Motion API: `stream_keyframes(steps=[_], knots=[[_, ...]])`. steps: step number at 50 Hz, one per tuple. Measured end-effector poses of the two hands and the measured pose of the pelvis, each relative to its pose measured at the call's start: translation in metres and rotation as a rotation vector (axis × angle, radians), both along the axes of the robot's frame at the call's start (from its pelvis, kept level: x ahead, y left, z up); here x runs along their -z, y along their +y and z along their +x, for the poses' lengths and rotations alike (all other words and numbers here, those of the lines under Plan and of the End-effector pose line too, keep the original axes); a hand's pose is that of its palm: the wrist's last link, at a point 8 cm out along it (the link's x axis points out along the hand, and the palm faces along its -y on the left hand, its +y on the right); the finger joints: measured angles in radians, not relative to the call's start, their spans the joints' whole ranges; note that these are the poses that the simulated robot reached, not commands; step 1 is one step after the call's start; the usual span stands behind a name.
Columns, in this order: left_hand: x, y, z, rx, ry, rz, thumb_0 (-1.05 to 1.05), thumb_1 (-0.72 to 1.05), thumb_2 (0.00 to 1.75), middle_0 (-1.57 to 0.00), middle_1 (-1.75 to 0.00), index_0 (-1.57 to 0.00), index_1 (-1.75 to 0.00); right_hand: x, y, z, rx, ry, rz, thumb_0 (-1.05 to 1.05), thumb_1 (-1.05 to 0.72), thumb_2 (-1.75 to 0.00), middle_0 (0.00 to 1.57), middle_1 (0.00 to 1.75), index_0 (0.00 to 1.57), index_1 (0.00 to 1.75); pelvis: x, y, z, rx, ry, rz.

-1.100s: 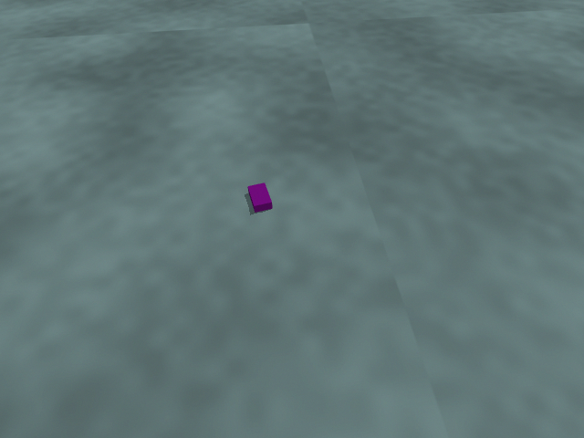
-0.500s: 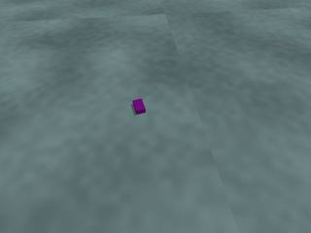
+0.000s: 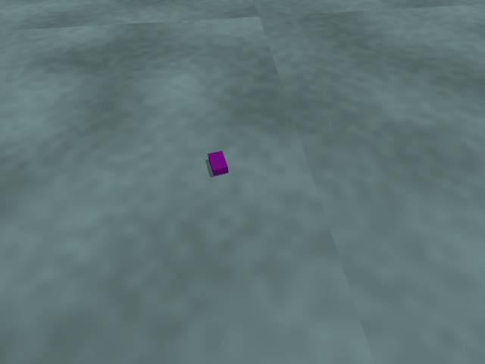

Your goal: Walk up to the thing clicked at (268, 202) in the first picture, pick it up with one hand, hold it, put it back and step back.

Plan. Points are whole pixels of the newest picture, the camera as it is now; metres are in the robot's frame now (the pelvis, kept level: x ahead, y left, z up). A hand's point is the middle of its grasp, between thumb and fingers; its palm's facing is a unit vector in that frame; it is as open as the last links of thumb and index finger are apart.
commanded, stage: stand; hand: left
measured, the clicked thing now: (217, 163) +1.34 +0.22 -0.76
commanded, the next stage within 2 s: walk up in 0.02 s
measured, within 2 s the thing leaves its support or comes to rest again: neither
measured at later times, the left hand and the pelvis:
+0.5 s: hand (48, 308) +0.27 +0.44 -0.15, palm faces -0.33 -0.77 -0.55, open 7.4 cm; pelvis +0.12 +0.14 -0.03, yaw -19 degrees
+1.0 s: hand (112, 200) +0.55 +0.39 -0.14, palm faces -0.50 -0.66 -0.56, open 7.4 cm; pelvis +0.33 +0.18 -0.04, yaw -34 degrees
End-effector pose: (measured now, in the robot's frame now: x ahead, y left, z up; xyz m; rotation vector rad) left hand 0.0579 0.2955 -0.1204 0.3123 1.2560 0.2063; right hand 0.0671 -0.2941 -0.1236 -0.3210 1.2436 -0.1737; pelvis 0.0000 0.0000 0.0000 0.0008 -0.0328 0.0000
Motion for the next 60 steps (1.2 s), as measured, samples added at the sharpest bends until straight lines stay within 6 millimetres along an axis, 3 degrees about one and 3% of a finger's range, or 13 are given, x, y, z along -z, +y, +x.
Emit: stream_keyframes(steps=[4, 7, 11, 15, 20, 23, 30, 37, 40, 44, 52, 57, 60], knots=[[-0.002, 0.005, 0.001, 0.032, -0.014, 0.010, 0.01, 0.90, 0.90, -0.20, -0.30, -0.21, -0.30, -0.001, -0.006, 0.011, 0.003, -0.055, 0.018, 0.01, -0.90, -0.90, 0.20, 0.30, 0.20, 0.30, 0.004, 0.004, 0.002, 0.052, 0.009, 0.000], [-0.007, 0.022, -0.002, 0.076, 0.031, 0.051, 0.01, 0.90, 0.90, -0.20, -0.30, -0.21, -0.30, -0.007, -0.012, 0.023, 0.029, -0.137, 0.015, 0.01, -0.90, -0.90, 0.20, 0.30, 0.20, 0.30, 0.007, 0.017, 0.007, 0.108, 0.023, -0.012], [-0.020, 0.058, 0.010, 0.114, 0.062, 0.109, 0.01, 0.90, 0.89, -0.21, -0.30, -0.21, -0.30, -0.016, -0.008, 0.034, 0.059, -0.189, -0.010, 0.01, -0.90, -0.90, 0.20, 0.30, 0.20, 0.30, 0.007, 0.040, 0.024, 0.158, 0.031, -0.022], [-0.027, 0.104, 0.043, 0.153, 0.045, 0.163, 0.01, 0.90, 0.89, -0.21, -0.30, -0.21, -0.30, -0.019, 0.008, 0.043, 0.083, -0.173, -0.030, 0.01, -0.91, -0.90, 0.20, 0.30, 0.20, 0.30, 0.011, 0.070, 0.049, 0.200, 0.032, -0.025], [-0.012, 0.170, 0.118, 0.261, 0.041, 0.238, 0.01, 0.89, 0.90, -0.21, -0.30, -0.21, -0.30, -0.011, 0.046, 0.052, 0.151, -0.207, -0.076, 0.01, -0.90, -0.90, 0.20, 0.30, 0.20, 0.30, 0.034, 0.116, 0.089, 0.264, 0.024, -0.009], [-0.011, 0.182, 0.179, 0.326, 0.015, 0.261, 0.01, 0.90, 0.90, -0.20, -0.30, -0.21, -0.30, -0.007, 0.076, 0.037, 0.245, -0.197, -0.064, 0.01, -0.91, -0.90, 0.20, 0.30, 0.20, 0.30, 0.034, 0.133, 0.105, 0.312, 0.016, 0.002], [-0.039, 0.156, 0.312, 0.505, -0.120, 0.193, 0.01, 0.90, 0.90, -0.20, -0.30, -0.20, -0.30, -0.008, 0.138, 0.001, 0.422, -0.095, 0.012, 0.01, -0.90, -0.90, 0.20, 0.30, 0.20, 0.30, 0.013, 0.149, 0.156, 0.397, 0.015, 0.008], [-0.052, 0.107, 0.422, 0.660, -0.225, 0.189, 0.01, 0.90, 0.90, -0.20, -0.30, -0.21, -0.30, 0.019, 0.158, -0.002, 0.548, -0.025, 0.042, 0.01, -0.90, -0.90, 0.21, 0.30, 0.20, 0.30, 0.023, 0.151, 0.216, 0.471, 0.016, 0.024], [-0.046, 0.096, 0.455, 0.686, -0.302, 0.195, 0.01, 0.90, 0.90, -0.20, -0.30, -0.21, -0.30, 0.035, 0.156, 0.020, 0.553, -0.009, 0.037, 0.01, -0.90, -0.90, 0.20, 0.30, 0.20, 0.30, 0.037, 0.149, 0.237, 0.497, 0.012, -0.019], [-0.042, 0.098, 0.475, 0.661, -0.312, 0.186, 0.01, 0.90, 0.90, -0.20, -0.30, -0.21, -0.30, 0.033, 0.152, 0.074, 0.526, -0.054, 0.023, 0.02, -0.90, -0.90, 0.20, 0.30, 0.20, 0.30, 0.036, 0.154, 0.269, 0.525, 0.005, -0.040], [-0.023, 0.140, 0.524, 0.705, -0.182, 0.203, 0.01, 0.89, 0.89, -0.21, -0.30, -0.21, -0.30, 0.012, 0.143, 0.188, 0.525, -0.211, -0.054, 0.01, -0.90, -0.90, 0.20, 0.30, 0.20, 0.30, 0.040, 0.186, 0.353, 0.613, 0.014, -0.033], [0.003, 0.187, 0.594, 0.742, -0.116, 0.248, 0.01, 0.89, 0.89, -0.21, -0.30, -0.22, -0.30, 0.009, 0.159, 0.247, 0.555, -0.249, -0.144, 0.01, -0.90, -0.90, 0.20, 0.30, 0.20, 0.30, 0.061, 0.219, 0.421, 0.667, 0.034, -0.017], [0.015, 0.201, 0.642, 0.743, -0.091, 0.286, 0.01, 0.89, 0.89, -0.21, -0.30, -0.21, -0.30, 0.011, 0.188, 0.265, 0.599, -0.246, -0.161, 0.01, -0.90, -0.90, 0.20, 0.30, 0.20, 0.30, 0.065, 0.235, 0.448, 0.705, 0.026, -0.009]])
